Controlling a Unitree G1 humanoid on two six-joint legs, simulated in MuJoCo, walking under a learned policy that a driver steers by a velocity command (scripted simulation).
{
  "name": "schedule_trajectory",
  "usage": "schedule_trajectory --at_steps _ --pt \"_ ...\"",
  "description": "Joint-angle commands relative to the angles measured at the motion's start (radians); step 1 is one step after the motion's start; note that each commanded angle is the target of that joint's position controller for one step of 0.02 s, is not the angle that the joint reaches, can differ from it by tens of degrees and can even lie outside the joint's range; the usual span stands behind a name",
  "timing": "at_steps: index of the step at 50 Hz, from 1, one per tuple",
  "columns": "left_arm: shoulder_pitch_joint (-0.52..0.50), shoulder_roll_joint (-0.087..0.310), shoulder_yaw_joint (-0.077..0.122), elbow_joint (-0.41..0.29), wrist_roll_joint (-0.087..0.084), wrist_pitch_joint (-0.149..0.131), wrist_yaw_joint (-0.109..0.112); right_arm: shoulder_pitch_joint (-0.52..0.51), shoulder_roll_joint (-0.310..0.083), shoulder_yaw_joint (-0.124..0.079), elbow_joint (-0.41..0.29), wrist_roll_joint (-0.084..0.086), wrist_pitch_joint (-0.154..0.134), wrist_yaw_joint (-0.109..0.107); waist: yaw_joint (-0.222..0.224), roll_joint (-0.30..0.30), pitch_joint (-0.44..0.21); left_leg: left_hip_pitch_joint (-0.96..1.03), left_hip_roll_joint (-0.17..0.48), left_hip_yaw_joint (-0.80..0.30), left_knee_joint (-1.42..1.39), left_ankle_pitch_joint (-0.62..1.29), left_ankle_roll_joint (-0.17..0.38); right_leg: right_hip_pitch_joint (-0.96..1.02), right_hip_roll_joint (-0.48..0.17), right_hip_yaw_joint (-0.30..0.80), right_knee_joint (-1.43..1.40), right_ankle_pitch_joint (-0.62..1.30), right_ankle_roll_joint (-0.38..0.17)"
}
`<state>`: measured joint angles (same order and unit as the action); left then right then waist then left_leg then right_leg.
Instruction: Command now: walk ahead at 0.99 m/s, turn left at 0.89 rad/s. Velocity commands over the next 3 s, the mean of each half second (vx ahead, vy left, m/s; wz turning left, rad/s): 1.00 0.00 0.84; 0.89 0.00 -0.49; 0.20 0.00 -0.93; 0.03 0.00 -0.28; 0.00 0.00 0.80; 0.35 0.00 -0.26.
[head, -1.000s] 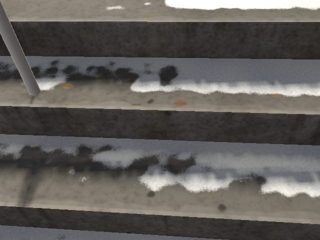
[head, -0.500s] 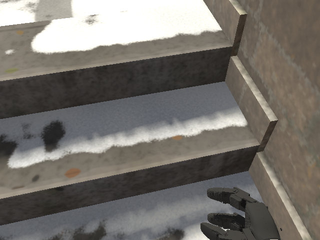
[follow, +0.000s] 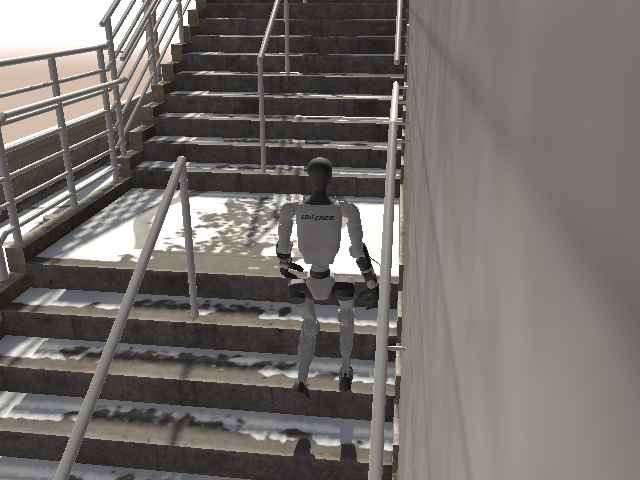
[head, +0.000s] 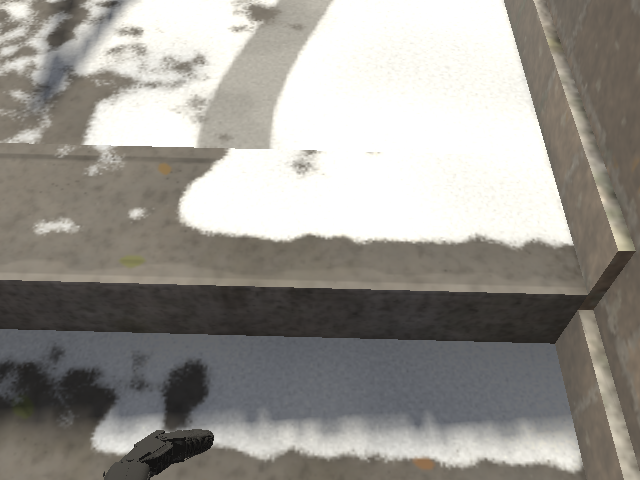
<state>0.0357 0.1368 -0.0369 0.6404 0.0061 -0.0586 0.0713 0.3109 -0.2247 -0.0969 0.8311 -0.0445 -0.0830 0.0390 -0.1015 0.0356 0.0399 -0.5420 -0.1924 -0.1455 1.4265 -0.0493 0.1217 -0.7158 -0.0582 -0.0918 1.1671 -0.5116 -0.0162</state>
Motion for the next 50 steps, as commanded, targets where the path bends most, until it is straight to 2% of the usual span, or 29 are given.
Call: schedule_trajectory --at_steps 1,4,8,10,14,16,17,18,19,20,21,22,23,24,25,26,29,33,36,38,40,42,43,44,45,46,47,48,50 --pt "0.085 0.046 0.067 0.089 0.015 -0.038 -0.020 -0.147 0.047 0.026 -0.191 -0.017 -0.005 0.031 0.058 -0.099 -0.151 -0.500 0.109 -0.033 0.530 0.001 0.048 0.387 -0.281 0.583 -0.625 -0.327 -0.171" --pt "0.238 0.044 0.079 0.224 0.017 -0.068 -0.048 -0.171 0.171 0.074 -0.227 0.009 0.071 0.003 0.014 -0.081 -0.018 -0.673 0.141 -0.058 0.713 -0.073 0.049 0.371 -0.271 0.311 -0.686 -0.094 -0.059" --pt "0.215 0.185 0.098 0.214 0.042 -0.110 -0.042 -0.243 0.014 0.037 -0.326 0.013 0.121 -0.025 0.019 -0.128 0.100 -0.746 0.194 0.015 0.666 -0.175 -0.028 0.391 -0.314 0.129 -0.933 -0.039 -0.076" --pt "0.290 0.191 0.095 0.262 0.052 -0.113 -0.044 -0.355 0.011 0.028 -0.344 -0.012 0.139 -0.034 0.047 -0.140 0.116 -0.850 0.195 0.021 0.746 -0.241 -0.003 0.513 -0.298 0.007 -0.966 0.076 -0.063" --pt "0.468 0.218 0.108 0.338 0.049 -0.110 -0.068 -0.592 0.040 0.054 -0.481 0.005 0.149 -0.046 0.086 -0.144 0.182 -1.091 0.225 0.120 0.624 -0.518 0.055 0.814 -0.279 -0.169 -1.039 0.295 0.003" --pt "0.502 0.207 0.103 0.348 0.033 -0.086 -0.043 -0.676 0.028 0.075 -0.539 0.030 0.160 -0.007 0.077 -0.102 0.201 -0.801 0.259 0.327 0.240 -0.487 0.098 0.675 -0.234 -0.271 -1.196 0.536 -0.008" --pt "0.407 0.210 0.089 0.297 -0.012 -0.084 -0.031 -0.580 0.031 0.085 -0.496 0.058 0.149 0.021 0.033 -0.088 0.108 -0.277 0.199 0.433 -0.019 -0.352 0.110 0.478 -0.205 -0.337 -1.187 1.191 -0.039" --pt "0.423 0.337 0.114 0.236 -0.043 -0.088 -0.026 -0.370 -0.044 0.046 -0.444 0.040 0.149 0.022 -0.053 -0.149 -0.131 0.070 0.091 0.434 0.002 -0.312 0.093 0.527 -0.256 -0.259 -0.966 1.917 -0.078" --pt "0.366 0.520 0.168 0.178 -0.054 -0.072 -0.026 -0.046 -0.073 0.014 -0.374 0.044 0.155 -0.001 -0.210 -0.265 -0.354 0.267 0.040 0.372 0.000 -0.402 0.088 0.658 -0.295 -0.198 -0.676 2.248 -0.086" --pt "0.318 0.574 0.198 0.129 -0.090 -0.075 -0.038 0.106 -0.128 -0.008 -0.346 0.047 0.135 0.001 -0.256 -0.293 -0.455 0.464 0.001 0.257 -0.215 -0.400 0.091 0.656 -0.302 -0.119 -0.400 2.248 -0.095" --pt "0.355 0.440 0.179 0.111 -0.068 -0.090 -0.061 0.014 -0.204 -0.044 -0.293 0.061 0.114 0.009 -0.145 -0.244 -0.421 0.538 -0.024 0.029 -0.508 -0.417 0.079 0.538 -0.201 -0.045 -0.097 1.452 -0.055" --pt "0.330 0.288 0.151 -0.017 -0.041 -0.104 -0.110 -0.028 -0.324 -0.064 -0.246 0.043 0.110 -0.005 -0.033 0.224 -0.478 0.713 0.298 -0.699 -0.961 -0.304 0.189 0.062 0.114 0.000 0.482 0.355 0.032" --pt "0.313 0.197 0.127 -0.024 -0.013 -0.123 -0.125 -0.009 -0.291 -0.063 -0.241 0.000 0.113 -0.024 -0.003 0.065 -0.603 0.712 0.337 -0.792 -1.014 -0.420 0.125 0.065 0.088 0.260 0.744 0.404 -0.017" --pt "0.267 0.150 0.118 -0.032 -0.021 -0.132 -0.132 -0.039 -0.246 -0.049 -0.194 -0.009 0.100 -0.027 0.007 -0.008 -0.568 0.575 0.357 -0.744 -1.025 -0.701 0.138 0.049 0.079 0.267 0.845 0.455 -0.050" --pt "0.173 0.072 0.092 -0.083 -0.023 -0.127 -0.116 -0.007 -0.183 -0.034 -0.109 -0.014 0.064 -0.029 0.011 -0.035 -0.381 0.410 0.364 -0.704 -1.076 -0.707 0.085 -0.010 0.055 0.278 0.859 0.422 -0.076" --pt "0.075 -0.017 0.049 -0.129 0.012 -0.117 -0.105 0.012 -0.119 -0.010 -0.032 -0.026 0.033 -0.044 0.031 -0.059 -0.250 0.305 0.355 -0.634 -1.051 -0.589 0.115 -0.122 0.054 0.304 0.969 0.393 -0.114" --pt "0.148 0.006 0.036 -0.088 0.012 -0.042 -0.060 0.026 -0.053 0.017 0.055 -0.020 -0.023 -0.028 0.091 -0.119 -0.083 0.251 0.453 -0.390 -1.077 -0.332 0.131 -0.349 0.031 0.272 1.124 0.196 -0.128" --pt "-0.090 -0.141 -0.012 -0.164 -0.039 0.012 -0.046 0.132 0.085 0.086 0.201 -0.003 -0.048 -0.002 0.146 -0.086 0.136 0.157 0.364 0.103 -1.178 -0.077 -0.077 -0.668 0.105 0.220 1.293 0.072 -0.225" --pt "-0.172 -0.062 -0.022 -0.190 -0.051 0.040 -0.064 0.144 0.033 0.115 0.191 0.056 -0.046 -0.030 0.155 -0.089 0.190 -0.102 0.299 0.280 -1.439 0.321 -0.087 -0.321 0.146 -0.025 0.731 0.172 -0.181" --pt "-0.053 -0.003 0.002 -0.147 -0.016 0.075 -0.080 0.194 -0.112 0.092 0.170 0.078 -0.051 -0.058 0.194 -0.090 0.023 0.120 0.299 0.381 -1.409 0.832 -0.079 -0.126 0.139 -0.175 0.567 0.182 -0.175" --pt "0.010 0.060 0.014 -0.110 -0.042 0.083 -0.086 0.206 -0.247 0.044 0.102 0.111 -0.077 -0.096 0.232 0.038 -0.186 0.321 0.370 0.368 -1.256 1.468 -0.059 0.186 0.165 -0.221 0.249 0.240 -0.184" --pt "0.212 0.154 0.071 -0.031 -0.018 0.086 -0.095 0.082 -0.308 0.004 0.008 0.071 -0.045 -0.108 0.335 0.182 -0.335 0.588 0.418 0.326 -0.839 1.785 -0.053 0.306 0.220 -0.197 0.061 0.030 -0.164" --pt "0.270 0.218 0.105 -0.020 -0.013 0.075 -0.099 0.035 -0.299 -0.012 -0.048 0.054 -0.036 -0.096 0.370 0.203 -0.321 0.576 0.397 0.291 -0.478 1.716 -0.061 0.386 0.248 -0.043 -0.165 -0.024 -0.215" --pt "0.238 0.264 0.141 -0.018 -0.019 0.039 -0.099 -0.046 -0.197 -0.006 -0.110 0.032 -0.040 -0.079 0.349 0.031 -0.259 0.297 0.255 0.260 -0.023 0.596 -0.100 0.530 0.167 0.265 -0.448 0.125 -0.325" --pt "0.169 0.270 0.139 0.013 -0.019 0.032 -0.083 -0.119 -0.024 0.028 -0.251 0.025 -0.075 -0.036 0.205 -0.303 -0.212 -0.249 -0.009 0.173 0.504 -0.189 -0.173 0.675 -0.015 0.836 -0.596 0.806 -0.474" --pt "0.198 0.256 0.140 0.008 -0.018 0.020 -0.063 -0.055 0.017 0.055 -0.302 0.009 -0.095 -0.023 0.165 -0.104 -0.318 -0.355 0.071 0.020 0.640 -0.195 -0.110 0.738 -0.088 0.957 -0.659 0.752 -0.493" --pt "0.252 0.202 0.124 0.047 -0.002 0.012 -0.053 -0.097 0.015 0.065 -0.322 0.009 -0.102 -0.019 0.172 -0.015 -0.266 -0.424 0.073 0.017 0.709 -0.228 -0.094 0.688 -0.097 0.969 -0.704 0.580 -0.472" --pt "0.520 0.054 0.060 0.281 0.100 -0.009 -0.138 -0.069 -0.051 0.077 -0.280 -0.015 -0.013 0.009 0.201 0.158 -0.099 -0.734 0.018 -0.176 0.745 -0.326 -0.101 0.784 -0.138 0.812 -0.573 1.105 -0.420" --pt "0.431 0.048 0.039 0.375 0.096 -0.020 -0.164 -0.108 -0.019 0.118 -0.350 -0.102 0.027 -0.011 0.012 0.153 -0.112 -0.763 0.129 -0.051 0.583 -0.312 -0.077 0.583 -0.084 0.598 -0.590 1.080 -0.324"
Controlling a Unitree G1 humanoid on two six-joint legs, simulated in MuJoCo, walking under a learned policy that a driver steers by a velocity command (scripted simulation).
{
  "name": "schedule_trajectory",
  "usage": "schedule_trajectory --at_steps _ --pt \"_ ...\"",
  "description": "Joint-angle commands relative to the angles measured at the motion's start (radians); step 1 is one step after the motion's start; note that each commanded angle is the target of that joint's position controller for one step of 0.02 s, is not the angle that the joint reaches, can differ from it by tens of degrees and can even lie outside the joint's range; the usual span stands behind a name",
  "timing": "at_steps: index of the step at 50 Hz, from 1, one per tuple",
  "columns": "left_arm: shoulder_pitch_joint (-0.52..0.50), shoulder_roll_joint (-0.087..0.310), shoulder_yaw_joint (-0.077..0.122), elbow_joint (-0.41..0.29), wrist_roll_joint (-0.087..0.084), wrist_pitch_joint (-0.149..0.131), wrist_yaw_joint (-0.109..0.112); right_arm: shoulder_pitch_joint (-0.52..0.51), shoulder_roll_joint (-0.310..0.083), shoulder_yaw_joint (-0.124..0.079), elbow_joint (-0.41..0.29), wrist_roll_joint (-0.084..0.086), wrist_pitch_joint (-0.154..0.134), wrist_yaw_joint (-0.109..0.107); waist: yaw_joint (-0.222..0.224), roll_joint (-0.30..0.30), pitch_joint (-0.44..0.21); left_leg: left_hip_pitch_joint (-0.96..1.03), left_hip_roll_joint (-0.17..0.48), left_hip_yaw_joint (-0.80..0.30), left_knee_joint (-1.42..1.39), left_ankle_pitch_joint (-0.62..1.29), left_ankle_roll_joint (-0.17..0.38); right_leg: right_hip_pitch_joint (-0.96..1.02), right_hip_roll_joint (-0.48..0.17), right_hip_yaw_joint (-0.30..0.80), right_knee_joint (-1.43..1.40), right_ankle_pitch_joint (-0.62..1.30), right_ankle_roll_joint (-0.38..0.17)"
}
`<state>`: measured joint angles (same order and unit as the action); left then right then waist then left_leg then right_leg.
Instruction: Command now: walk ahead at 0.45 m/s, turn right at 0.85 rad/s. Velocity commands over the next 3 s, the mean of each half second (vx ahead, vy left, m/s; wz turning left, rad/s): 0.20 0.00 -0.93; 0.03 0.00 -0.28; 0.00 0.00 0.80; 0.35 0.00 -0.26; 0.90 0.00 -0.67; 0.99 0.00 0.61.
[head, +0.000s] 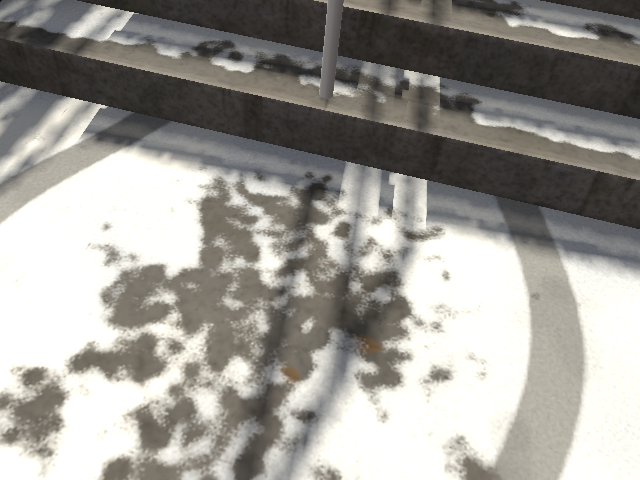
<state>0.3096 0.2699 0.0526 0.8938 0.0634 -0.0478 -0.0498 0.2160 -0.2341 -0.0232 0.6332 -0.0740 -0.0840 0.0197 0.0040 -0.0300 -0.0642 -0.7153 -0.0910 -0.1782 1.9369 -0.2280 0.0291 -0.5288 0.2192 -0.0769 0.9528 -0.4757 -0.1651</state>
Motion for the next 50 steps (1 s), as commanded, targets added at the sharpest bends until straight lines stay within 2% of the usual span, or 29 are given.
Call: schedule_trajectory --at_steps 1,2,4,6,8,9,10,11,12,13,14,15,16,18,20,23,26,27,29,30,31,32,34,36,39,43,47,49,50 --pt "-0.011 -0.066 -0.049 0.058 0.035 -0.052 -0.045 -0.034 -0.036 0.046 -0.204 -0.035 0.024 -0.001 -0.168 0.150 -0.012 -0.403 0.067 0.067 -0.121 -0.221 0.024 0.178 -0.284 0.426 -0.438 1.029 -0.130" --pt "-0.093 -0.045 -0.049 0.017 0.014 -0.088 -0.038 -0.028 -0.087 0.031 -0.194 -0.011 -0.002 -0.026 -0.182 0.045 -0.042 -0.224 0.080 0.103 -0.309 -0.232 0.003 0.046 -0.181 0.306 -0.510 0.896 -0.107" --pt "-0.167 0.076 -0.013 -0.048 -0.004 -0.148 -0.009 -0.084 -0.125 0.017 -0.206 0.033 -0.051 -0.045 -0.159 0.114 -0.066 0.203 0.098 0.138 -0.627 -0.149 -0.082 -0.213 -0.051 0.276 -0.546 0.645 0.001" --pt "-0.196 0.182 0.028 -0.123 -0.030 -0.148 -0.003 -0.091 -0.057 0.029 -0.190 0.037 -0.036 -0.005 -0.153 0.098 -0.047 0.618 0.061 0.180 -1.015 0.003 -0.131 -0.394 -0.021 0.252 -0.557 0.656 0.040" --pt "-0.150 0.199 0.052 -0.170 -0.024 -0.145 -0.022 0.062 -0.015 0.029 -0.111 0.035 0.003 0.040 -0.171 0.033 0.054 0.764 0.019 0.135 -1.191 0.306 -0.129 -0.347 -0.048 0.351 -0.483 0.737 0.043" --pt "-0.161 0.192 0.065 -0.194 -0.027 -0.141 -0.026 0.180 -0.050 0.016 -0.057 0.037 0.021 0.051 -0.211 0.026 0.054 0.764 0.021 0.132 -1.345 0.372 -0.102 -0.214 -0.044 0.380 -0.372 0.768 0.077" --pt "-0.126 0.164 0.060 -0.209 -0.044 -0.143 -0.030 0.297 -0.138 -0.022 -0.002 0.040 0.020 0.028 -0.239 0.052 0.041 0.805 0.067 0.121 -1.480 0.409 -0.026 -0.133 -0.030 0.410 -0.217 0.860 0.148" --pt "0.002 0.024 0.019 -0.203 -0.054 -0.147 -0.048 0.454 -0.200 -0.037 0.045 0.040 -0.004 -0.003 -0.204 0.130 -0.189 1.075 0.310 -0.019 -1.351 0.925 0.161 -0.134 -0.022 0.353 0.111 0.513 0.212" --pt "0.074 -0.063 -0.005 -0.222 -0.081 -0.128 -0.053 0.511 -0.195 -0.022 0.018 -0.017 -0.012 -0.012 -0.181 0.230 -0.340 1.215 0.489 -0.209 -1.282 1.624 0.408 -0.260 0.105 0.218 0.481 -0.263 0.260" --pt "0.375 -0.093 -0.017 -0.202 -0.025 -0.122 -0.048 0.316 -0.262 -0.039 -0.003 0.011 -0.014 0.006 0.037 0.405 -0.510 1.220 0.708 -0.518 -1.364 1.496 0.577 -0.288 -0.022 0.235 0.651 -0.285 0.300" --pt "0.210 0.048 0.013 -0.200 -0.040 -0.097 -0.025 0.124 -0.227 -0.057 -0.051 0.041 -0.023 -0.019 -0.013 0.246 -0.168 0.876 0.617 -0.498 -1.455 1.116 0.450 -0.398 -0.118 0.184 0.728 -0.201 0.312" --pt "0.075 0.091 0.013 -0.226 -0.030 -0.074 -0.001 -0.042 -0.138 -0.040 -0.072 0.089 -0.033 -0.032 -0.013 0.155 -0.187 0.704 0.542 -0.286 -1.517 0.817 0.331 -0.318 -0.182 0.168 0.611 -0.100 0.287" --pt "-0.011 0.088 0.011 -0.235 -0.007 -0.064 0.016 -0.125 -0.071 -0.016 -0.081 0.098 -0.039 -0.050 0.006 0.115 -0.154 0.563 0.464 -0.175 -1.574 0.632 0.259 -0.232 -0.260 0.169 0.511 -0.049 0.287" --pt "-0.051 0.022 -0.020 -0.247 0.024 -0.064 -0.016 -0.142 -0.116 -0.032 -0.054 0.085 -0.033 -0.084 0.033 0.120 -0.097 0.373 0.364 0.002 -1.673 0.577 0.211 -0.044 -0.291 0.083 0.379 0.003 0.264" --pt "-0.074 -0.015 -0.045 -0.250 -0.015 -0.052 -0.067 -0.164 -0.208 -0.070 -0.041 0.064 -0.049 -0.113 0.033 0.059 -0.071 0.300 0.307 0.163 -1.721 0.458 0.142 0.100 -0.304 0.020 0.117 0.075 0.250" --pt "-0.115 0.061 -0.030 -0.251 -0.021 -0.036 -0.104 -0.089 -0.268 -0.102 -0.024 0.029 -0.064 -0.110 -0.015 0.107 -0.023 0.404 0.400 0.169 -1.728 0.347 0.150 0.095 -0.334 0.044 -0.083 0.211 0.208" --pt "-0.127 0.118 -0.004 -0.255 -0.028 -0.036 -0.080 -0.093 -0.263 -0.111 -0.028 0.019 -0.082 -0.095 -0.021 0.138 -0.020 0.525 0.466 0.194 -1.674 0.318 0.158 0.095 -0.320 0.060 -0.216 0.245 0.147" --pt "-0.210 0.106 0.022 -0.332 -0.136 0.027 -0.026 -0.052 -0.281 -0.113 0.035 0.107 -0.007 -0.072 0.002 0.189 -0.014 0.510 0.386 0.282 -1.569 0.360 0.080 0.117 -0.299 0.027 -0.309 0.293 0.141" --pt "-0.110 0.177 0.058 -0.328 -0.096 0.075 0.029 0.006 -0.182 -0.089 0.050 0.101 0.051 -0.056 0.016 0.061 -0.014 0.435 0.307 0.363 -1.367 0.246 -0.010 0.263 -0.238 0.052 -0.441 0.460 0.082" --pt "-0.024 0.318 0.104 -0.346 -0.078 0.086 0.053 -0.006 -0.146 -0.079 0.010 0.061 0.063 -0.055 0.025 -0.216 0.007 0.139 0.186 0.438 -1.018 -0.171 -0.105 0.435 -0.455 0.407 -0.524 0.814 -0.029" --pt "-0.048 0.348 0.102 -0.391 -0.057 0.085 0.053 -0.029 -0.137 -0.069 -0.040 0.044 0.063 -0.059 0.014 -0.265 -0.075 -0.072 0.090 0.251 -0.784 -0.438 -0.134 0.509 -0.580 0.669 -0.550 0.800 -0.210" --pt "-0.036 0.294 0.094 -0.398 -0.052 0.072 0.049 -0.103 -0.172 -0.074 -0.040 0.060 0.055 -0.062 0.070 -0.130 -0.124 -0.108 0.088 0.126 -0.691 -0.388 -0.110 0.501 -0.551 0.663 -0.588 0.684 -0.216" --pt "-0.165 0.189 0.064 -0.417 -0.075 0.065 0.071 -0.080 -0.173 -0.069 -0.006 0.065 0.050 -0.080 0.004 -0.045 -0.119 -0.095 0.145 0.111 -0.734 -0.217 -0.100 0.422 -0.485 0.484 -0.558 0.582 -0.091" --pt "-0.240 0.127 0.039 -0.416 -0.068 0.064 0.076 -0.033 -0.170 -0.071 0.015 0.049 0.068 -0.088 -0.038 -0.085 -0.161 0.064 0.161 0.143 -0.738 -0.162 -0.117 0.267 -0.454 0.359 -0.530 0.663 -0.058" --pt "-0.241 0.050 0.009 -0.364 -0.038 0.041 0.069 0.016 -0.075 -0.033 0.038 0.064 0.079 -0.075 -0.043 -0.089 -0.182 0.250 0.178 0.163 -0.930 -0.102 -0.101 0.175 -0.400 0.229 -0.521 0.606 -0.029" --pt "-0.182 0.130 0.034 -0.313 -0.036 0.049 0.085 -0.052 -0.125 -0.038 -0.010 0.083 0.086 -0.052 0.026 -0.140 -0.093 0.300 0.143 0.203 -1.087 -0.143 -0.067 0.190 -0.482 0.285 -0.548 0.396 -0.067" --pt "-0.176 0.121 0.039 -0.293 -0.076 0.066 0.110 0.012 -0.118 -0.045 -0.002 0.070 0.102 -0.038 -0.004 -0.086 -0.003 0.372 0.108 0.222 -1.347 0.002 0.019 0.193 -0.448 0.236 -0.452 0.294 0.019" --pt "-0.191 0.068 0.036 -0.332 -0.059 0.057 0.115 0.028 -0.246 -0.086 -0.025 0.064 0.103 -0.048 0.019 0.306 0.070 0.443 0.349 -0.246 -1.565 0.295 0.218 -0.067 -0.177 -0.012 -0.089 0.080 0.204" --pt "-0.332 0.076 0.036 -0.372 -0.061 0.050 0.118 0.107 -0.236 -0.086 -0.030 0.047 0.094 -0.050 -0.085 0.336 0.064 0.496 0.428 -0.442 -1.674 0.230 0.316 -0.201 -0.130 0.095 0.119 -0.131 0.216"
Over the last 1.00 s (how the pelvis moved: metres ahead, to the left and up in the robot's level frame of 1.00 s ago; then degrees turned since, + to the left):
0.82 0.30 0.36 7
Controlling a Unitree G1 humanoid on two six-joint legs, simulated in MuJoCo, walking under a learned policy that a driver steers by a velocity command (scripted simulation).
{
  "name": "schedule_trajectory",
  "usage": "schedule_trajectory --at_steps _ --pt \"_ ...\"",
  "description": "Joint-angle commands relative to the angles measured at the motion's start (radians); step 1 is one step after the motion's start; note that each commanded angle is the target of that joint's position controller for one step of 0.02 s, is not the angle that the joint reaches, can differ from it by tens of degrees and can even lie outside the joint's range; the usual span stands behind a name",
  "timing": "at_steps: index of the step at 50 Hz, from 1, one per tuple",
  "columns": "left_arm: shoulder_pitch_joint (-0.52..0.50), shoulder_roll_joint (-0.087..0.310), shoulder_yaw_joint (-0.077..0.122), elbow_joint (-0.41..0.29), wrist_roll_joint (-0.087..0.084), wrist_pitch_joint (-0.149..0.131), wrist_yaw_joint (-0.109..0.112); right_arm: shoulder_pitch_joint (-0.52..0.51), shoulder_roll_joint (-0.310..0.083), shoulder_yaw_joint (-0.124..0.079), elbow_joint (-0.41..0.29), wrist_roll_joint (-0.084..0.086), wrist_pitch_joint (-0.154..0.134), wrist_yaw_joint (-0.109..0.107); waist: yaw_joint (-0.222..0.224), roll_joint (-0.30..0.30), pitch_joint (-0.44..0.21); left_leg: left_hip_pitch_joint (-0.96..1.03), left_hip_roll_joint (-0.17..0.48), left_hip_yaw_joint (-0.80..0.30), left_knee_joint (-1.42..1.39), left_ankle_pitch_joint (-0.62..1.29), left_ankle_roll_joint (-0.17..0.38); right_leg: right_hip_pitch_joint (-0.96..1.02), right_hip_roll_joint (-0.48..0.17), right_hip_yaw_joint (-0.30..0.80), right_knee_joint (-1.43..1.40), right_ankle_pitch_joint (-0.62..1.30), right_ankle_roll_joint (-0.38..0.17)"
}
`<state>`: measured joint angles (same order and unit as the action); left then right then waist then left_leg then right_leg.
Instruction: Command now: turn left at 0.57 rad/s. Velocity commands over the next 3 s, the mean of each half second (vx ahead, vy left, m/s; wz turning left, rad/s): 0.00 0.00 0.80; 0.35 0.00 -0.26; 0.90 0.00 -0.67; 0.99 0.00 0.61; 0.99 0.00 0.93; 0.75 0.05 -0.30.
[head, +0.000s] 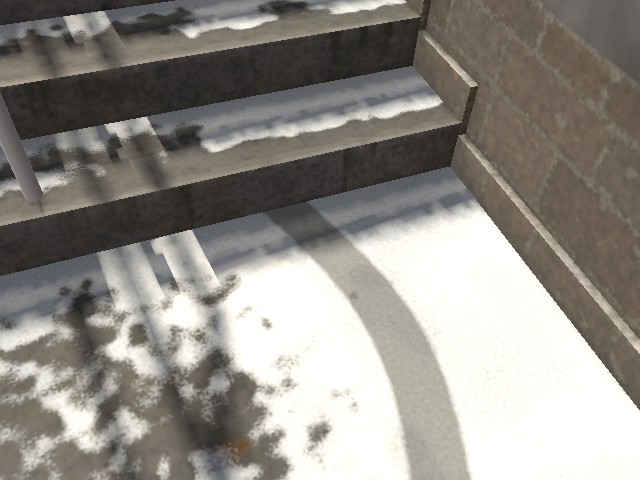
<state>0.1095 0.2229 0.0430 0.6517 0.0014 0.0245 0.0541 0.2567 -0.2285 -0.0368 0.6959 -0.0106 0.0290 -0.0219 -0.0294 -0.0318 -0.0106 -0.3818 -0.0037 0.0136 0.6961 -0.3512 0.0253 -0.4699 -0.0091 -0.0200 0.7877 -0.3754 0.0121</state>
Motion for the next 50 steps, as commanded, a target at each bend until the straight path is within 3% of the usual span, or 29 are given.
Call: schedule_trajectory --at_steps 1,3,4,8,11,14,15,16,17,18,19,21,23,25,27,29,32,33,34,35,36,37,38,40,41,43,44,47,50 --pt "-0.120 0.119 0.053 -0.124 -0.012 -0.022 0.009 0.060 -0.228 -0.072 -0.096 -0.029 -0.030 -0.012 -0.030 0.258 -0.010 0.199 0.329 -0.609 -0.413 0.287 0.303 -0.305 0.068 0.112 0.417 -0.214 0.038" --pt "-0.055 0.107 0.057 -0.091 -0.003 -0.010 0.006 -0.074 -0.197 -0.072 -0.137 0.016 -0.029 -0.026 0.036 0.143 -0.025 0.166 0.230 -0.469 -0.357 0.280 0.207 -0.277 0.037 0.144 0.442 -0.079 0.048" --pt "-0.055 0.101 0.057 -0.094 0.013 -0.014 0.004 -0.112 -0.185 -0.069 -0.154 0.024 -0.025 -0.033 0.047 0.129 -0.059 0.144 0.196 -0.422 -0.339 0.320 0.179 -0.229 0.038 0.126 0.413 -0.026 0.056" --pt "-0.072 0.034 0.035 -0.097 -0.002 -0.038 -0.018 -0.092 -0.178 -0.082 -0.161 0.022 -0.004 -0.036 0.033 0.182 -0.140 0.183 0.122 -0.398 -0.298 0.341 0.158 -0.103 0.078 0.098 0.115 0.009 0.060" --pt "-0.062 0.069 0.041 -0.088 -0.014 -0.049 -0.023 -0.084 -0.198 -0.095 -0.173 0.030 0.008 -0.028 0.016 0.206 -0.117 0.155 0.120 -0.503 -0.309 0.254 0.163 0.000 0.110 0.105 -0.082 -0.015 0.046" --pt "0.042 0.115 0.065 -0.049 -0.032 -0.059 -0.030 -0.144 -0.198 -0.096 -0.192 0.053 0.023 -0.022 0.069 0.251 -0.093 0.075 0.070 -0.544 -0.287 0.176 0.127 0.187 0.097 0.095 -0.376 0.140 0.015" --pt "0.091 0.158 0.081 -0.034 -0.023 -0.057 -0.028 -0.130 -0.162 -0.086 -0.198 0.052 0.028 -0.022 0.068 0.191 -0.128 -0.033 0.026 -0.499 -0.200 0.029 0.084 0.336 -0.029 0.171 -0.428 0.178 -0.031" --pt "0.064 0.252 0.097 -0.047 0.014 -0.048 -0.021 -0.105 -0.101 -0.069 -0.218 0.054 0.024 -0.020 0.019 -0.149 -0.116 -0.284 -0.134 -0.272 0.067 -0.217 0.023 0.439 -0.284 0.447 -0.468 0.299 -0.160" --pt "0.032 0.219 0.092 -0.066 0.063 -0.053 -0.027 -0.083 -0.193 -0.101 -0.214 0.031 0.001 -0.009 0.002 -0.282 -0.098 -0.378 -0.090 -0.205 0.317 -0.272 -0.039 0.360 -0.427 0.607 -0.514 0.358 -0.272" --pt "-0.034 0.152 0.072 -0.098 0.059 -0.056 -0.020 -0.074 -0.267 -0.124 -0.187 0.031 -0.004 -0.003 -0.008 -0.199 -0.087 -0.360 -0.029 -0.173 0.467 -0.186 -0.071 0.328 -0.390 0.503 -0.511 0.303 -0.269" --pt "-0.086 0.112 0.060 -0.107 0.040 -0.052 -0.010 -0.060 -0.271 -0.127 -0.160 0.035 0.002 0.000 -0.020 -0.128 -0.059 -0.336 -0.007 -0.146 0.529 -0.100 -0.086 0.281 -0.302 0.371 -0.498 0.223 -0.215" --pt "-0.128 0.112 0.048 -0.115 0.018 -0.047 0.003 -0.040 -0.215 -0.113 -0.143 0.040 0.024 -0.004 -0.024 -0.088 -0.011 -0.332 0.009 -0.107 0.658 -0.011 -0.108 0.218 -0.229 0.225 -0.492 0.260 -0.186" --pt "-0.079 0.135 0.046 -0.099 0.025 -0.041 0.019 -0.092 -0.167 -0.088 -0.169 0.041 0.029 0.001 0.011 -0.078 -0.011 -0.359 0.047 -0.047 0.626 0.067 -0.127 0.250 -0.212 0.124 -0.491 0.294 -0.193" --pt "0.023 0.149 0.052 -0.075 0.027 -0.033 0.023 -0.182 -0.134 -0.064 -0.202 0.035 0.021 0.005 0.083 -0.075 -0.035 -0.370 0.072 -0.037 0.491 0.060 -0.141 0.340 -0.226 0.124 -0.480 0.317 -0.225" --pt "0.039 0.173 0.057 -0.071 0.019 -0.025 0.007 -0.204 -0.076 -0.028 -0.220 0.023 0.013 0.013 0.095 -0.088 -0.075 -0.246 0.061 -0.028 0.311 -0.045 -0.129 0.340 -0.220 0.109 -0.452 0.372 -0.251" --pt "0.036 0.195 0.059 -0.069 0.008 -0.019 -0.014 -0.174 -0.073 -0.017 -0.204 0.018 0.003 0.018 0.086 -0.118 -0.104 -0.101 0.026 0.015 0.153 -0.128 -0.112 0.308 -0.226 0.112 -0.429 0.414 -0.267" --pt "0.034 0.122 0.023 -0.048 -0.025 -0.023 -0.039 -0.021 -0.062 -0.020 -0.118 0.006 -0.004 0.020 0.009 -0.123 -0.098 0.202 -0.009 0.031 -0.283 0.152 -0.063 0.202 -0.200 0.128 -0.355 0.437 -0.220" --pt "0.054 0.143 0.031 -0.014 0.057 -0.054 -0.086 0.056 -0.144 -0.038 -0.092 -0.032 -0.050 0.080 -0.010 0.040 -0.047 0.384 -0.051 0.072 -0.182 0.100 -0.022 -0.079 -0.207 0.197 -0.428 -0.164 -0.185" --pt "0.070 0.143 0.043 -0.015 0.062 -0.065 -0.101 0.151 -0.109 -0.045 -0.110 -0.050 -0.079 0.091 -0.082 0.034 -0.050 0.548 0.029 -0.007 -0.095 -0.038 0.047 -0.296 -0.154 0.172 -0.285 -0.361 -0.142" --pt "-0.003 0.073 0.026 -0.073 0.045 -0.083 -0.097 0.345 -0.250 -0.088 -0.044 -0.067 -0.106 0.059 -0.167 0.270 -0.058 0.577 0.358 -0.416 -0.347 -0.514 0.294 -0.546 0.007 0.038 0.040 -0.275 -0.052" --pt "-0.093 0.069 0.014 -0.092 0.050 -0.100 -0.108 0.333 -0.249 -0.074 -0.020 -0.118 -0.141 0.035 -0.190 0.265 0.085 0.452 0.488 -0.790 -0.576 -0.697 0.350 -0.689 0.018 0.218 0.238 -0.119 -0.070" --pt "-0.061 0.057 0.012 -0.052 0.023 -0.123 -0.092 0.125 -0.178 -0.041 -0.040 -0.074 -0.170 0.029 -0.060 0.251 0.097 0.391 0.492 -0.723 -0.590 -0.598 0.267 -0.731 0.010 0.255 0.358 0.059 -0.093" --pt "0.011 0.089 0.025 -0.014 0.030 -0.132 -0.074 -0.015 -0.104 -0.013 -0.063 -0.033 -0.183 0.028 0.024 0.239 0.018 0.332 0.422 -0.561 -0.557 -0.487 0.199 -0.641 0.017 0.209 0.487 0.141 -0.086" --pt "0.063 0.079 0.015 0.011 0.061 -0.128 -0.079 -0.119 -0.041 0.024 -0.067 -0.018 -0.190 0.028 0.081 0.170 -0.013 0.238 0.332 -0.273 -0.529 -0.294 0.105 -0.547 0.031 0.167 0.621 0.270 -0.066" --pt "0.092 0.062 0.006 0.034 0.058 -0.118 -0.100 -0.151 -0.039 0.028 -0.071 -0.041 -0.187 0.022 0.091 0.152 -0.001 0.198 0.305 -0.169 -0.540 -0.216 0.087 -0.528 0.029 0.140 0.662 0.335 -0.048" --pt "0.068 0.058 -0.001 0.049 0.028 -0.116 -0.145 -0.113 -0.062 0.027 -0.040 -0.076 -0.177 0.013 0.054 0.136 0.006 0.203 0.308 -0.072 -0.554 -0.120 0.105 -0.579 0.007 0.129 0.683 0.395 -0.028" --pt "0.099 0.135 0.056 0.021 0.014 -0.073 -0.131 0.040 -0.201 -0.039 -0.001 0.005 -0.163 0.017 0.061 -0.019 -0.054 0.246 0.296 -0.033 -0.574 -0.120 0.056 -0.447 -0.029 0.098 0.549 0.326 -0.011" --pt "0.037 0.105 0.059 0.015 0.027 -0.010 -0.142 0.099 -0.137 -0.027 0.037 -0.006 -0.148 0.001 0.028 0.155 0.054 0.316 0.278 0.067 -0.602 -0.062 0.060 -0.501 -0.035 0.040 0.466 0.328 0.002" --pt "-0.063 0.098 0.057 -0.016 0.040 0.003 -0.153 0.148 -0.128 -0.039 0.065 -0.029 -0.144 -0.006 0.000 0.151 0.130 0.412 0.319 0.121 -0.649 -0.077 0.066 -0.553 -0.085 0.002 0.327 0.334 -0.032"
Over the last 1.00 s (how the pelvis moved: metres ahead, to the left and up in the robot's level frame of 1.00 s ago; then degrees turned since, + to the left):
0.26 0.05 0.05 -34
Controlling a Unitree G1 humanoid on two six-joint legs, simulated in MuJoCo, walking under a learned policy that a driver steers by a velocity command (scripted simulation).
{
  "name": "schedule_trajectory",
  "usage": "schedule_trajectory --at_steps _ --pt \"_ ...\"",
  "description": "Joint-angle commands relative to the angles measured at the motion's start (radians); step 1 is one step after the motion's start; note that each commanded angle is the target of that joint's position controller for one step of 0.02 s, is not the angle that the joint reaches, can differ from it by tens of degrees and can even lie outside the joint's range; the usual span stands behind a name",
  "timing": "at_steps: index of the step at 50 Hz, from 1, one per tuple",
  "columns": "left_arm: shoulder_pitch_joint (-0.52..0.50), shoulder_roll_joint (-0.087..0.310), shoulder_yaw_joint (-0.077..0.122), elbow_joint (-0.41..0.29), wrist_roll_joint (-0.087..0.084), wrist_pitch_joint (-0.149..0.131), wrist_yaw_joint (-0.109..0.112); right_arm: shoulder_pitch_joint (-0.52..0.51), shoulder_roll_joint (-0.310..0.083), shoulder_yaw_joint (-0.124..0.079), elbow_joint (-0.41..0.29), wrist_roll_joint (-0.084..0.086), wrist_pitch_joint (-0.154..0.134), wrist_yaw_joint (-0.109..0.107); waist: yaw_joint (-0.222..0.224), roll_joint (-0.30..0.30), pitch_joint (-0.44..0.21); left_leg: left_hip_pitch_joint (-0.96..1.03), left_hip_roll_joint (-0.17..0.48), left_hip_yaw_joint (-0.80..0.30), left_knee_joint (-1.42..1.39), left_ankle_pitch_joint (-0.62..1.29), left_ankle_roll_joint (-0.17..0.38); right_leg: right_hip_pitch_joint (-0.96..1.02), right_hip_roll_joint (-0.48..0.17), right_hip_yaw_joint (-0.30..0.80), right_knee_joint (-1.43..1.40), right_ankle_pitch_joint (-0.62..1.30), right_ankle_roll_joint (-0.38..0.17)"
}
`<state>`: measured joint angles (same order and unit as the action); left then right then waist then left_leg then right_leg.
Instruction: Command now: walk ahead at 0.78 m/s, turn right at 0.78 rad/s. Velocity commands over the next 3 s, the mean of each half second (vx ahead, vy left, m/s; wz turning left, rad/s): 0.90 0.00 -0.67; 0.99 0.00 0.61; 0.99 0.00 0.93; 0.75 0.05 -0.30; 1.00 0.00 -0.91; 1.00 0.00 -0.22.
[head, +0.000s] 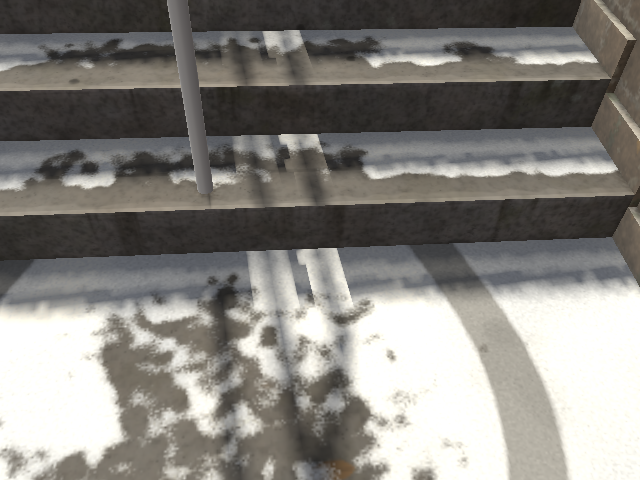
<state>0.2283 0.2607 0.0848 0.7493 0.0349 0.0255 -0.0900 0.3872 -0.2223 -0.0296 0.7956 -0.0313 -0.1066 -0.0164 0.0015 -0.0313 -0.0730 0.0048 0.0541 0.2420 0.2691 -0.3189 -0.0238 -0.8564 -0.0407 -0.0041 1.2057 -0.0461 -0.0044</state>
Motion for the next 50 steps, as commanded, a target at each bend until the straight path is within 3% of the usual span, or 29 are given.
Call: schedule_trajectory --at_steps 1,4,6,8,10,11,12,13,14,16,17,19,21,25,29,31,32,34,35,36,37,38,39,40,42,44,47,49,50 --pt "-0.208 0.053 0.011 -0.128 0.005 0.000 -0.015 0.030 -0.138 -0.052 -0.022 -0.009 -0.011 -0.011 -0.038 0.145 0.199 0.074 0.279 -0.093 -0.232 -0.105 0.121 -0.168 -0.066 -0.019 -0.138 -0.024 -0.029" --pt "-0.257 0.049 0.001 -0.148 0.000 0.000 -0.023 0.057 -0.142 -0.060 0.014 -0.019 -0.003 -0.013 -0.056 0.126 0.257 0.174 0.289 -0.016 -0.235 -0.029 0.121 -0.153 -0.082 -0.079 -0.259 -0.104 -0.086" --pt "-0.283 0.038 -0.010 -0.163 -0.007 -0.004 -0.019 0.075 -0.147 -0.064 0.036 -0.028 0.006 -0.011 -0.061 0.124 0.289 0.194 0.278 0.054 -0.198 0.187 0.118 -0.085 -0.069 -0.149 -0.343 -0.171 -0.137" --pt "-0.215 0.048 -0.011 -0.154 -0.020 -0.005 0.004 0.064 -0.189 -0.068 0.047 -0.018 0.023 -0.013 -0.009 0.136 0.216 0.186 0.261 0.124 -0.017 0.870 0.103 0.145 0.031 -0.251 -0.387 -0.274 -0.198" --pt "0.044 0.124 0.020 -0.094 -0.037 -0.021 0.029 0.022 -0.276 -0.085 0.032 -0.003 0.053 -0.006 0.130 0.145 0.048 0.116 0.278 0.114 0.376 1.322 0.110 0.504 0.160 -0.270 -0.413 -0.361 -0.240" --pt "0.269 0.175 0.052 -0.020 -0.024 -0.037 0.046 -0.019 -0.293 -0.085 0.006 0.010 0.058 0.003 0.236 0.089 -0.062 -0.106 0.249 0.104 0.703 1.158 0.086 0.865 0.190 -0.186 -0.535 -0.324 -0.267" --pt "0.258 0.303 0.089 -0.002 -0.014 -0.031 0.064 -0.029 -0.151 -0.052 -0.065 0.012 0.048 0.019 0.163 -0.158 -0.059 -0.595 0.085 0.067 1.069 0.313 0.015 1.139 -0.043 0.301 -0.675 -0.642 -0.357" --pt "0.235 0.352 0.096 -0.034 -0.024 -0.025 0.063 -0.139 -0.135 -0.044 -0.141 0.001 0.018 0.025 0.137 -0.145 -0.132 -0.808 -0.065 -0.151 1.292 -0.132 -0.014 1.207 -0.174 0.752 -0.868 -0.649 -0.415" --pt "0.246 0.342 0.091 -0.029 -0.019 -0.022 0.068 -0.280 -0.156 -0.041 -0.199 -0.004 -0.002 0.026 0.157 -0.012 -0.078 -0.891 -0.011 -0.277 1.295 -0.042 -0.003 1.179 -0.177 0.714 -0.907 -0.469 -0.371" --pt "0.213 0.288 0.073 -0.012 -0.013 -0.039 0.094 -0.216 -0.141 -0.023 -0.180 -0.008 -0.023 0.025 0.066 0.085 0.042 -0.819 0.076 -0.297 1.132 0.011 0.012 0.937 -0.144 0.559 -0.922 -0.370 -0.322" --pt "0.147 0.234 0.052 -0.022 -0.011 -0.047 0.100 -0.156 -0.136 -0.020 -0.158 -0.020 -0.007 0.028 0.011 0.089 0.073 -0.757 0.100 -0.290 1.076 0.024 0.011 0.829 -0.109 0.459 -0.939 -0.356 -0.293" --pt "0.104 0.149 0.014 -0.036 -0.015 -0.076 0.090 -0.083 -0.131 -0.015 -0.121 -0.033 0.034 0.043 -0.035 0.063 0.095 -0.674 0.132 -0.277 1.003 0.032 0.007 0.686 -0.076 0.366 -0.993 -0.299 -0.290" --pt "0.137 0.147 0.009 -0.019 -0.021 -0.114 0.078 -0.164 -0.104 0.001 -0.137 -0.021 0.060 0.053 -0.019 0.032 0.158 -0.716 0.143 -0.231 0.885 0.100 0.011 0.640 -0.057 0.261 -1.067 -0.182 -0.272" --pt "0.207 0.136 -0.001 0.025 -0.033 -0.152 0.067 -0.353 -0.089 0.017 -0.184 0.010 0.054 0.065 0.046 0.012 0.235 -0.743 0.100 -0.147 0.561 0.371 0.059 0.713 -0.011 0.060 -1.134 0.251 -0.162" --pt "0.213 0.168 -0.008 0.069 -0.024 -0.167 0.091 -0.389 -0.101 0.014 -0.170 0.026 0.038 0.085 0.032 0.000 0.191 -0.584 -0.026 -0.114 0.321 0.558 0.132 0.883 -0.061 -0.084 -1.237 0.556 -0.088" --pt "0.200 0.196 -0.005 0.067 -0.007 -0.152 0.110 -0.299 -0.131 0.002 -0.123 0.031 0.044 0.075 -0.019 -0.062 0.110 -0.491 -0.117 -0.068 0.333 0.507 0.137 1.005 -0.079 -0.127 -1.117 0.955 -0.051" --pt "0.182 0.214 0.002 0.066 0.014 -0.139 0.122 -0.221 -0.157 -0.008 -0.098 0.031 0.051 0.069 -0.070 -0.094 0.055 -0.423 -0.160 -0.051 0.352 0.435 0.149 1.054 -0.106 -0.132 -0.990 1.167 -0.035" --pt "0.095 0.252 0.017 0.043 0.047 -0.103 0.138 0.140 -0.230 -0.044 0.014 0.034 0.060 0.057 -0.251 -0.116 -0.084 -0.121 -0.215 -0.068 0.377 0.289 0.183 1.008 -0.120 -0.132 -0.490 1.340 -0.028" --pt "-0.011 0.262 0.020 0.027 0.048 -0.092 0.145 0.342 -0.266 -0.070 0.069 0.038 0.061 0.041 -0.379 -0.072 -0.082 0.024 -0.155 -0.177 0.275 0.183 0.250 0.861 -0.044 -0.165 -0.020 1.132 -0.029" --pt "-0.003 0.069 -0.022 -0.042 0.023 -0.121 0.121 0.265 -0.340 -0.099 0.077 0.030 0.080 0.030 -0.199 0.343 -0.050 0.319 0.047 -0.606 0.332 0.132 0.376 0.259 0.191 -0.094 0.505 -0.205 0.032" --pt "0.105 0.054 -0.054 -0.088 -0.027 -0.146 0.110 0.088 -0.355 -0.103 0.022 0.006 0.074 0.037 -0.086 0.336 -0.231 0.401 0.194 -1.108 0.077 -0.117 0.526 0.078 0.183 0.116 0.624 -0.381 0.024" --pt "0.054 0.118 -0.059 -0.082 -0.012 -0.163 0.106 0.027 -0.286 -0.097 -0.005 0.006 0.066 0.036 -0.094 0.095 -0.157 0.281 0.190 -1.130 -0.037 -0.241 0.479 0.100 0.110 0.173 0.496 -0.262 -0.011" --pt "0.013 0.141 -0.061 -0.093 -0.002 -0.174 0.093 0.015 -0.206 -0.076 0.016 0.012 0.064 0.034 -0.046 -0.051 -0.027 0.085 0.160 -1.029 -0.077 -0.263 0.417 0.139 0.055 0.156 0.347 -0.211 -0.031" --pt "-0.056 0.129 -0.068 -0.110 0.019 -0.164 0.093 0.007 -0.178 -0.065 0.032 0.014 0.053 0.032 -0.025 -0.117 0.049 -0.076 0.098 -0.909 -0.084 -0.160 0.363 0.202 0.015 0.141 0.236 -0.224 -0.029" --pt "-0.039 0.089 -0.088 -0.120 0.058 -0.113 0.093 0.003 -0.188 -0.055 0.054 0.031 0.030 0.025 0.038 -0.073 0.131 -0.269 0.013 -0.760 -0.083 0.010 0.353 0.265 -0.017 0.118 0.152 -0.268 0.002" --pt "-0.079 0.072 -0.102 -0.158 0.060 -0.098 0.089 0.006 -0.230 -0.063 0.050 0.031 0.008 0.036 0.043 -0.045 0.155 -0.373 -0.032 -0.690 -0.102 0.107 0.359 0.303 -0.042 0.081 -0.036 -0.258 0.031" --pt "-0.295 0.051 -0.122 -0.238 0.018 -0.111 0.084 0.012 -0.224 -0.067 0.053 0.038 0.007 0.034 -0.033 0.017 0.217 -0.436 -0.096 -0.609 -0.143 0.300 0.303 0.372 -0.029 0.015 -0.403 -0.056 0.069" --pt "-0.355 0.033 -0.126 -0.258 0.011 -0.113 0.086 0.047 -0.237 -0.077 0.067 0.047 0.004 0.042 -0.091 0.040 0.174 -0.366 -0.117 -0.592 -0.094 0.530 0.235 0.453 0.022 -0.023 -0.612 0.138 0.058" --pt "-0.330 0.020 -0.126 -0.247 0.003 -0.109 0.091 0.072 -0.231 -0.079 0.075 0.043 0.007 0.044 -0.104 0.083 0.098 -0.294 -0.091 -0.590 -0.037 0.672 0.213 0.499 0.049 -0.038 -0.583 0.178 0.043"
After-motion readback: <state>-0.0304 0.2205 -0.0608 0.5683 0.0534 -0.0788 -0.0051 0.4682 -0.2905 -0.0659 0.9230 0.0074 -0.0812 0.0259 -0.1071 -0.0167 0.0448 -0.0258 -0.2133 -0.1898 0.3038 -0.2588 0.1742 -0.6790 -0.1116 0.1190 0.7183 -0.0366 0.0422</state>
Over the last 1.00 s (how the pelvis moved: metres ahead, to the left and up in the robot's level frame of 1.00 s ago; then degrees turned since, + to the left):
0.02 0.04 0.02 15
